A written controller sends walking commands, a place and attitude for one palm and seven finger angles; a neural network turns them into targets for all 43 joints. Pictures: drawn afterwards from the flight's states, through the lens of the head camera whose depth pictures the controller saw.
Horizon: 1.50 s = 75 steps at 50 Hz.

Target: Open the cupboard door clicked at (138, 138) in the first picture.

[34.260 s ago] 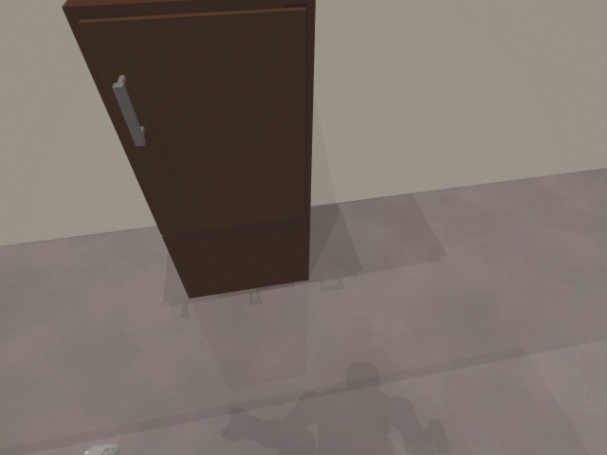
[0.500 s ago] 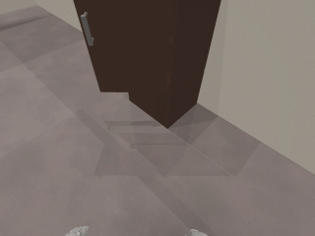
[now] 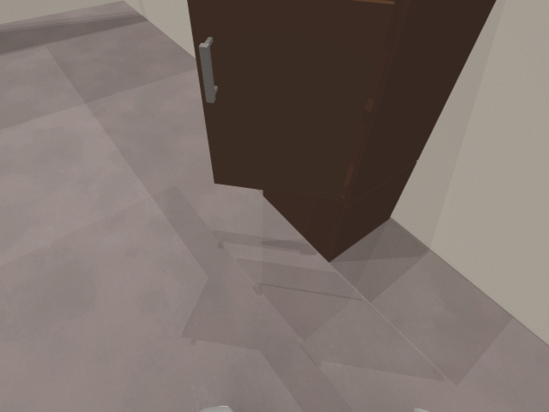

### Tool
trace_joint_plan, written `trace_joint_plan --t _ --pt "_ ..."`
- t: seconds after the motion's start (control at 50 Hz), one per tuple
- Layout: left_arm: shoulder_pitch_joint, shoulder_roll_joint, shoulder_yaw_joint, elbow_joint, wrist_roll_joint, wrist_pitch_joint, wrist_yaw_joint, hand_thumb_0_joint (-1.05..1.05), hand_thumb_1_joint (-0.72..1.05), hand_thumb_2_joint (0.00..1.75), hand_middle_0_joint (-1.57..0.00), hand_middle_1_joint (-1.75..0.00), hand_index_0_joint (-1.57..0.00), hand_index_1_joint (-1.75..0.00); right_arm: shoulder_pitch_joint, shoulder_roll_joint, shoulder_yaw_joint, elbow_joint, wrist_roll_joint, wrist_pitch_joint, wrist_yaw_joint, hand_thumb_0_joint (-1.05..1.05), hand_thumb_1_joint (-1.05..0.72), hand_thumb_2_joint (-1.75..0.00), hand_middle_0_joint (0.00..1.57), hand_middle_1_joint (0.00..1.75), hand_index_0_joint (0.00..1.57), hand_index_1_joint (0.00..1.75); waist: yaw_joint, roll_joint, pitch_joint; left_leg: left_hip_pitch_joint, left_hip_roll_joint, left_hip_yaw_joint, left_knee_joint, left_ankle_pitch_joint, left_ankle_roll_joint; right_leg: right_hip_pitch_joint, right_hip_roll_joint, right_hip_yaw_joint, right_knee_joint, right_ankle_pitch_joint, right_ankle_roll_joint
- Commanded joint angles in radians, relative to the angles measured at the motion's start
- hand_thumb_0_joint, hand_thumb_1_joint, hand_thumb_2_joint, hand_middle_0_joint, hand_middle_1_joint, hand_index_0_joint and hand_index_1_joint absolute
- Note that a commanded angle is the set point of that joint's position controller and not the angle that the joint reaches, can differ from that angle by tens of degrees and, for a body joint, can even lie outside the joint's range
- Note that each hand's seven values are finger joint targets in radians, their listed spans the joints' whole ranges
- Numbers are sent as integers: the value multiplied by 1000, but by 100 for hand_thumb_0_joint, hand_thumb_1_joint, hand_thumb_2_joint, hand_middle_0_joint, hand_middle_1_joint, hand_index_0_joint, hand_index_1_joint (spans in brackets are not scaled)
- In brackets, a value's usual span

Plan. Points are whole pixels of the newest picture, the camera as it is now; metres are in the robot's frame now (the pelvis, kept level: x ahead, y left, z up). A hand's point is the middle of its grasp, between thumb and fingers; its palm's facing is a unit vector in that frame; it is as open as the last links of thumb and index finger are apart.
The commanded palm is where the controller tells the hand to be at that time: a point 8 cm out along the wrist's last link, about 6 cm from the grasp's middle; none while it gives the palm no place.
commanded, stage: take the last steps up to it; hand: left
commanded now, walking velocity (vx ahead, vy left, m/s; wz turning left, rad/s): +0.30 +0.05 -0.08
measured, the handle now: (210, 70) +0.81 +0.24 +0.07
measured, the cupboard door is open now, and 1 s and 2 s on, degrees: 44 44 44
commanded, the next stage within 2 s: come to a stop and stand still in 0.38 s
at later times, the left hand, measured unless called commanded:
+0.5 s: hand (193, 332) +0.26 +0.17 -0.14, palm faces +0.01 -0.98 -0.22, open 7.3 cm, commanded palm none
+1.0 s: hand (182, 326) +0.28 +0.20 -0.16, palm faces +0.01 -0.96 -0.28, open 7.3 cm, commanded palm none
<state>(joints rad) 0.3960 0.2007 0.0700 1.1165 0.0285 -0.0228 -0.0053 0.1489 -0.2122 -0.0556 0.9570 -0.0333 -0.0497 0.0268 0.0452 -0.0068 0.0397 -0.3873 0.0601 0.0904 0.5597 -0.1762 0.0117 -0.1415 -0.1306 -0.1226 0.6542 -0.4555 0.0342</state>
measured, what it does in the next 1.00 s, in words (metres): walks ahead: right foot, then left foot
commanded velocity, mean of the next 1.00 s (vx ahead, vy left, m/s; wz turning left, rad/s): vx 0.00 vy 0.01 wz -0.02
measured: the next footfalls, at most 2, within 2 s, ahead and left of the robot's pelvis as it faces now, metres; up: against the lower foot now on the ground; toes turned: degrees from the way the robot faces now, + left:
right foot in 0.36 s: +0.21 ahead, -0.09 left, +0.00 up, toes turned -9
left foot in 0.66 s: +0.33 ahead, +0.14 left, +0.00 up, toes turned +1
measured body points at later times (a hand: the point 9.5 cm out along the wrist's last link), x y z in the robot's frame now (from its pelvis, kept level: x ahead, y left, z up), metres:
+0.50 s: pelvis +0.18 +0.00 +0.02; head +0.21 -0.02 +0.47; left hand +0.26 +0.23 -0.12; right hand +0.15 -0.23 -0.15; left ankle +0.14 +0.12 -0.66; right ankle +0.17 -0.08 -0.72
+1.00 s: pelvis +0.22 +0.00 +0.00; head +0.25 -0.02 +0.45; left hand +0.28 +0.25 -0.14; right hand +0.30 -0.25 -0.15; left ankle +0.27 +0.13 -0.71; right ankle +0.20 -0.10 -0.72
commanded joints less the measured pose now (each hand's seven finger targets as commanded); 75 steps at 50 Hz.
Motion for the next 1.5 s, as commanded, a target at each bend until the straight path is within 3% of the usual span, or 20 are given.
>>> trace_joint_plan --t 0.0,0.1,0.28,0.3,0.34,0.36,0.42,0.54,0.6,0.64,0.74,0.88,0.92,0.98,1.08,1.18,1.2,1.24,1.32,1.48 --pt "-176 45 -4 -164 -9 -29 -2 0 90 90 -20 -30 -20 -30 298 -211 -40 33 -4 6 -41 0 -90 -90 20 30 20 30 -140 235 -75 366 338 -490 -341 -330 195 -572 25 89 623 -49 -64" --pt "-102 20 -7 -122 -3 -1 -17 0 90 90 -20 -30 -20 -30 152 -109 -6 13 3 -19 -48 0 -90 -90 20 30 20 30 -39 91 -13 184 236 -201 -394 -108 151 -426 -10 81 428 123 -45" --pt "-120 36 -1 -145 0 -7 -14 0 90 90 -20 -30 -20 -30 152 -93 -2 60 6 -2 -39 0 -90 -90 20 30 20 30 0 45 8 113 156 -76 -251 -106 116 -53 75 12 -100 230 -45" --pt "-66 71 8 -126 1 -14 -9 0 90 90 -20 -30 -20 -30 147 -74 4 62 13 -2 -37 0 -90 -90 20 30 20 30 26 -11 -2 41 91 -29 -134 -136 74 70 50 73 -177 220 -62" --pt "82 217 36 -95 -5 -26 5 0 90 90 -20 -30 -20 -30 150 -39 9 22 17 0 -25 0 -90 -90 20 30 20 30 69 -307 -37 -231 -66 63 321 -450 -11 257 -312 561 -435 169 -249" --pt "70 176 31 -93 -10 -36 15 0 90 90 -20 -30 -20 -30 100 -70 2 28 11 1 -31 0 -90 -90 20 30 20 30 70 -265 -30 -268 -26 -49 466 -396 -12 228 -302 588 -436 312 -274" --pt "-45 93 10 -118 -15 -48 25 0 90 90 -20 -30 -20 -30 94 -26 5 56 17 8 -31 0 -90 -90 20 30 20 30 -1 -78 -53 -219 31 -87 474 -238 -39 163 -225 316 -384 664 -246" --pt "-134 86 -9 -99 -14 -36 32 0 90 90 -20 -30 -20 -30 147 46 33 91 23 34 -35 0 -90 -90 20 30 20 30 -46 -117 -80 38 -41 2 62 -70 -66 72 -90 87 -280 987 -174" --pt "-142 104 -13 -93 -23 -6 43 0 90 90 -20 -30 -20 -30 163 -25 16 100 23 42 -46 0 -90 -90 20 30 20 30 -59 -85 -77 214 4 -46 -105 312 -40 -36 -50 74 -170 768 -93" --pt "-89 62 -22 -107 -22 23 56 0 90 90 -20 -30 -20 -30 176 -127 -7 81 17 51 -57 0 -90 -90 20 30 20 30 -59 105 -70 255 193 -200 -90 686 67 -124 41 42 -108 293 -32" --pt "-115 81 -7 -137 -28 60 41 0 90 90 -20 -30 -20 -30 126 -173 -23 41 6 66 -88 0 -90 -90 20 30 20 30 -74 250 -129 300 310 -307 -126 900 223 -250 106 127 302 -200 -24" --pt "-12 84 7 -147 -11 60 29 0 90 90 -20 -30 -20 -30 -14 -161 -37 -26 17 87 -73 0 -90 -90 20 30 20 30 -1 43 -124 60 168 -177 -42 191 90 1 90 122 -196 234 -36" --pt "-106 198 12 -184 3 44 33 0 90 90 -20 -30 -20 -30 -13 -62 -23 -51 26 103 -46 0 -90 -90 20 30 20 30 -23 -261 -16 -8 -60 -55 215 -345 -34 -168 -232 456 -444 255 -194" --pt "-206 145 -8 -186 -3 22 36 0 90 90 -20 -30 -20 -30 -27 -60 -22 -19 18 110 -39 0 -90 -90 20 30 20 30 -54 -180 39 -30 -41 -126 417 -299 -28 -208 -162 386 -393 383 -217" --pt "-141 161 -7 -138 -10 5 36 0 90 90 -20 -30 -20 -30 42 -31 3 26 27 71 -42 0 -90 -90 20 30 20 30 -34 -121 -70 95 -70 -54 -22 -189 -47 52 -110 283 -239 782 -181" --pt "-151 92 -29 -118 -22 13 35 0 90 90 -20 -30 -20 -30 73 -104 14 58 17 46 -59 0 -90 -90 20 30 20 30 -25 -30 -75 218 85 -174 -143 236 16 -18 18 184 -254 438 -57" --pt "-15 92 -34 -81 -13 -9 85 0 90 90 -20 -30 -20 -30 -13 -106 8 -14 34 33 -51 0 -90 -90 20 30 20 30 10 37 -39 179 37 -75 76 126 -17 -35 -59 272 -250 797 -47" --pt "-96 164 -30 -136 -12 -28 73 0 90 90 -20 -30 -20 -30 121 -50 16 -24 24 29 -45 0 -90 -90 20 30 20 30 -84 56 -148 153 -9 -86 -52 -3 -10 62 -108 272 -123 1015 -122" --pt "-105 100 -52 -142 -12 3 62 0 90 90 -20 -30 -20 -30 119 -77 25 -23 20 29 -55 0 -90 -90 20 30 20 30 -45 65 -86 191 63 -160 -87 296 30 -31 28 164 -145 435 -80" --pt "-100 83 -59 -142 -6 26 42 0 90 90 -20 -30 -20 -30 108 -114 20 -31 14 27 -46 0 -90 -90 20 30 20 30 -39 34 57 40 63 -245 -304 -255 47 -72 66 137 -178 176 -61"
